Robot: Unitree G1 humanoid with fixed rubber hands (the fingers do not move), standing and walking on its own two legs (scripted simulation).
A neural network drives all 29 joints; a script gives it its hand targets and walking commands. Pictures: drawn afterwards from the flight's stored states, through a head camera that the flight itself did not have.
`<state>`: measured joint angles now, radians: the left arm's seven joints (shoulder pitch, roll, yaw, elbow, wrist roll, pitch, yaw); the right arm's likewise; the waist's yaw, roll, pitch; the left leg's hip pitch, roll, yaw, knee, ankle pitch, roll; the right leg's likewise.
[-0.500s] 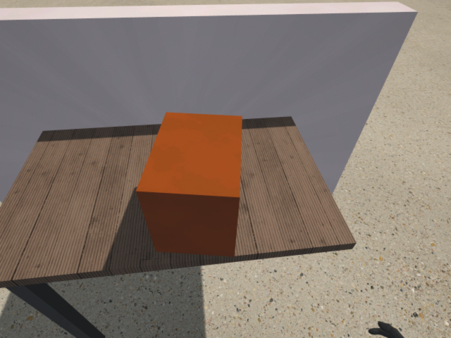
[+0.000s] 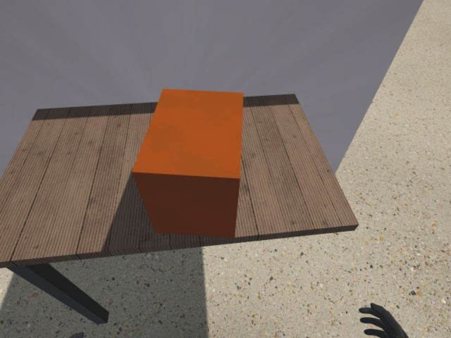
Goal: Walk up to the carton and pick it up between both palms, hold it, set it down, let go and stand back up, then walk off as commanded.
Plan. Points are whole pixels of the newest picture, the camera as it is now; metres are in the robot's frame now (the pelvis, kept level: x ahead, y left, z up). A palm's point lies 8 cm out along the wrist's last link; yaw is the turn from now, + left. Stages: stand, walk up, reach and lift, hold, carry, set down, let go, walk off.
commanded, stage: reach and lift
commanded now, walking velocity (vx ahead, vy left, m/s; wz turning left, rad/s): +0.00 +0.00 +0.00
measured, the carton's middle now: (198, 163) +0.47 +0.04 +0.04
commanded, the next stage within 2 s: none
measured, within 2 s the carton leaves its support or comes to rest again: neither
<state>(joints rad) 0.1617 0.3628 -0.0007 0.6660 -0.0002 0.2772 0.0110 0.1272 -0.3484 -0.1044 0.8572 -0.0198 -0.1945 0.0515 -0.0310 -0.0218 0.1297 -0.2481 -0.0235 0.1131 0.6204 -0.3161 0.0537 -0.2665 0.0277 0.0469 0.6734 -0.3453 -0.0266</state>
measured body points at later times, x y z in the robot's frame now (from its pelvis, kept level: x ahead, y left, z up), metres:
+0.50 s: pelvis -0.03 +0.03 +0.01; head -0.02 +0.05 +0.46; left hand +0.18 +0.27 -0.06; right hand +0.10 -0.22 -0.05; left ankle +0.02 +0.09 -0.72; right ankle +0.01 -0.10 -0.72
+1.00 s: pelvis -0.03 +0.02 +0.02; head -0.05 +0.04 +0.47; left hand +0.19 +0.26 +0.00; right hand +0.12 -0.19 +0.01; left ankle +0.02 +0.09 -0.72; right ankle +0.00 -0.10 -0.72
